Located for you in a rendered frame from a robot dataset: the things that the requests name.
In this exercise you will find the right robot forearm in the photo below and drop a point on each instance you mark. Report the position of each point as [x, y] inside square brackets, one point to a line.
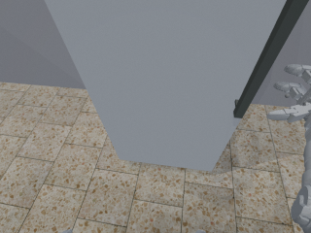
[306, 176]

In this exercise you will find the fridge door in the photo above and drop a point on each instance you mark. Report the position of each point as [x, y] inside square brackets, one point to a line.
[163, 75]

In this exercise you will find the handle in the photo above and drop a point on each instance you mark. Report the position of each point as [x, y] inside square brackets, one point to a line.
[281, 31]

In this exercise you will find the right robot upper arm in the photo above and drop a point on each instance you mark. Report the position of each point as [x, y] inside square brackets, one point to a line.
[301, 209]

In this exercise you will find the robot right hand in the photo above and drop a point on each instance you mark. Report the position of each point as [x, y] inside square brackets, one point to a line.
[297, 92]

